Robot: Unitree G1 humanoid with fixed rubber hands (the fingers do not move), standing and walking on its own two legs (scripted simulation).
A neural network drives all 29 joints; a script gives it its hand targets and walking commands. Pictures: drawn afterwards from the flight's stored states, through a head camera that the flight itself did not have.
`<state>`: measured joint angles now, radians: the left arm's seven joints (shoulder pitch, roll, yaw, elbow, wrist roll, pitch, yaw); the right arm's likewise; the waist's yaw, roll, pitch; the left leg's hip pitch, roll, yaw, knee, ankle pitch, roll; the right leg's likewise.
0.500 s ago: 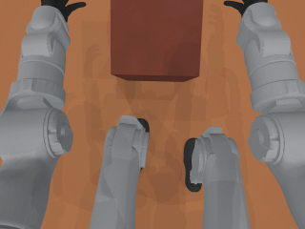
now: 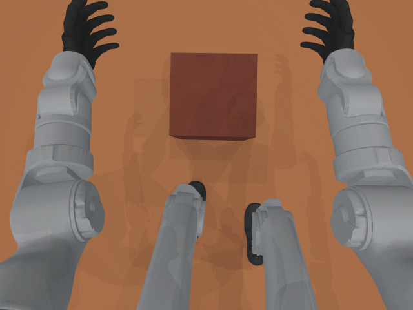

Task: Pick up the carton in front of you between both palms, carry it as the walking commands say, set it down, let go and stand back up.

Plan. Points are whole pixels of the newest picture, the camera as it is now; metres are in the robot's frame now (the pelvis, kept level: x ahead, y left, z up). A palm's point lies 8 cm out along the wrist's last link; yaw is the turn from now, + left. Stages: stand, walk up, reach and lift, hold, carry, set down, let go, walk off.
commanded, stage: set down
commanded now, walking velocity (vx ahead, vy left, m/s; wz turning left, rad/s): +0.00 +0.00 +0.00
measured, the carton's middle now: (213, 104) +0.50 +0.08 -0.44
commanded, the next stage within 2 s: let go in 0.20 s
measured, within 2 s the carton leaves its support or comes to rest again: neither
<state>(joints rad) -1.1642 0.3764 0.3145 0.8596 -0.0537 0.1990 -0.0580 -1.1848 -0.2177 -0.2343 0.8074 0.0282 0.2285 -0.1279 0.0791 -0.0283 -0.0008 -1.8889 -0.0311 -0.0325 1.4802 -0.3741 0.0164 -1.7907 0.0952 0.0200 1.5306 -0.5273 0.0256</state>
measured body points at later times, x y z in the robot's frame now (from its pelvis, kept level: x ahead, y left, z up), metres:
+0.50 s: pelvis +0.05 +0.01 +0.13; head +0.32 +0.04 +0.49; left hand +0.45 +0.29 +0.01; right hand +0.49 -0.14 +0.01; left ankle +0.11 +0.11 -0.53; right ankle +0.07 -0.12 -0.53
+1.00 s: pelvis +0.09 -0.01 +0.21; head +0.18 -0.01 +0.65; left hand +0.28 +0.24 +0.13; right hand +0.32 -0.22 +0.12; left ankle +0.11 +0.11 -0.53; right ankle +0.07 -0.12 -0.53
